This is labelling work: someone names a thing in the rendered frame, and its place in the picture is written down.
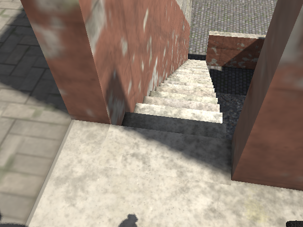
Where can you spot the stairs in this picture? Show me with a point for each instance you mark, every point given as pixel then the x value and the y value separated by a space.
pixel 184 103

